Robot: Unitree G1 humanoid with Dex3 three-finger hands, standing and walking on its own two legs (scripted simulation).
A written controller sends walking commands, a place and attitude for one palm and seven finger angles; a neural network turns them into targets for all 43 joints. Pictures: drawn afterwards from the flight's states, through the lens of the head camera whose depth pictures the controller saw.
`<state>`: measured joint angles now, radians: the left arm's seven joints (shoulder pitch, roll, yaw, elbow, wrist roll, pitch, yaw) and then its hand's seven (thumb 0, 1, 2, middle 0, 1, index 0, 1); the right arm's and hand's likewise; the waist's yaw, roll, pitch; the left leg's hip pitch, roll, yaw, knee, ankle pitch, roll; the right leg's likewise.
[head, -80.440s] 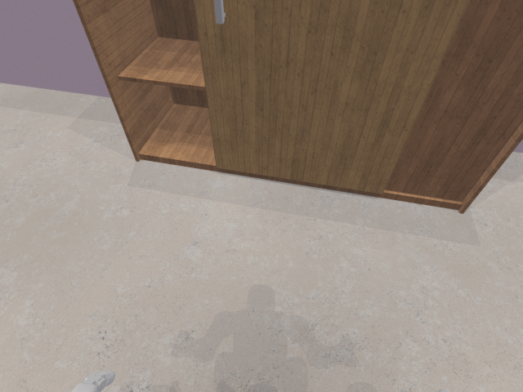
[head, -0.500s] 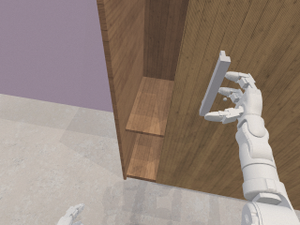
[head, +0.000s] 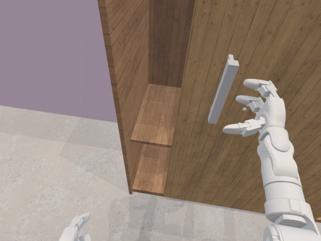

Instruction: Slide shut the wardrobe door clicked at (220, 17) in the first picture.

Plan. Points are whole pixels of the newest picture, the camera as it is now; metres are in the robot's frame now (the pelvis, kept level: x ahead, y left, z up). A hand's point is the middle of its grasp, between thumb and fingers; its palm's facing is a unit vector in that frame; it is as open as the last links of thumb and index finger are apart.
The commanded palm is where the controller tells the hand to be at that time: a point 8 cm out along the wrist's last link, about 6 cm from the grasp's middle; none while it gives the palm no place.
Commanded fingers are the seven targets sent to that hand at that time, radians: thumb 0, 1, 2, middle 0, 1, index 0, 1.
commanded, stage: move the hooked fingers beside the handle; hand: right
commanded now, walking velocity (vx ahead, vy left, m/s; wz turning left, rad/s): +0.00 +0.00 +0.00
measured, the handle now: (220, 91) +0.48 -0.12 +0.15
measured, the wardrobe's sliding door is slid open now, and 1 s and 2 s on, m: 0.20 0.20 0.20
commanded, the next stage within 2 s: feel for the door with the fingertips in 1.58 s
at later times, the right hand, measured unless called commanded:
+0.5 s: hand (247, 111) +0.40 -0.17 +0.15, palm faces +0.10 +1.00 +0.00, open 14.0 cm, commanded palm +0.37 -0.22 +0.15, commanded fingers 0.00 0.50 -0.30 0.30 1.20 0.30 1.20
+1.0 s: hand (245, 110) +0.40 -0.17 +0.16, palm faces +0.08 +1.00 +0.00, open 14.0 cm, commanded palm +0.37 -0.22 +0.15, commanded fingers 0.00 0.50 -0.30 0.30 1.20 0.30 1.20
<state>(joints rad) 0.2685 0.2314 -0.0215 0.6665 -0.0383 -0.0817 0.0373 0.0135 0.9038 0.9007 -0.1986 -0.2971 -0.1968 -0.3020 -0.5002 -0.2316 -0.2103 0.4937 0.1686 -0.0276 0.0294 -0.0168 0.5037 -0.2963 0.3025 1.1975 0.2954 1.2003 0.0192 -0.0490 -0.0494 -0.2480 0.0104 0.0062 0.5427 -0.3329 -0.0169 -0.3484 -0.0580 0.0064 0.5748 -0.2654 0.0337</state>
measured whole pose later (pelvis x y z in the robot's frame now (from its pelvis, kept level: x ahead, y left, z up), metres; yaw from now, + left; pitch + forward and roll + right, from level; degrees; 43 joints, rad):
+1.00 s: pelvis +0.01 +0.00 +0.00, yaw +0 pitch +3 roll +1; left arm 0.28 0.24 -0.02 0.67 -0.04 -0.09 0.04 0.01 0.90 0.90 -0.20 -0.30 -0.20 -0.30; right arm -0.47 -0.24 -0.21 0.46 0.18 -0.03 0.06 -0.02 0.50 -0.30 0.30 1.20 0.29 1.20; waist 0.02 -0.05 -0.05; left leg -0.25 0.02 0.01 0.54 -0.34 -0.02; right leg -0.35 -0.05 0.01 0.58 -0.27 0.03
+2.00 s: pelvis +0.00 +0.00 +0.00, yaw +0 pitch +2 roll +1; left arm 0.25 0.23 -0.02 0.67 -0.04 -0.09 0.04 0.01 0.90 0.90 -0.20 -0.30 -0.20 -0.30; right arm -0.51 -0.20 -0.17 0.48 0.17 0.00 0.01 -0.02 0.50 -0.30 0.30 1.20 0.30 1.20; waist 0.03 -0.05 -0.05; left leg -0.25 0.01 0.01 0.54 -0.33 -0.02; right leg -0.35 -0.05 0.01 0.57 -0.26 0.03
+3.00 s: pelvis +0.00 +0.00 +0.00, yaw +1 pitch +4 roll +1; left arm 0.30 0.23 -0.01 0.67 -0.03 -0.06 0.02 0.01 0.90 0.90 -0.20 -0.30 -0.20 -0.30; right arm -0.58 -0.21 -0.21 0.59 0.15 -0.04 0.00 -0.02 0.50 -0.30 0.32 1.21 0.30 1.21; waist 0.04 -0.05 -0.06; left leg -0.28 0.01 0.00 0.55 -0.33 -0.02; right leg -0.38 -0.06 0.00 0.58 -0.27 0.03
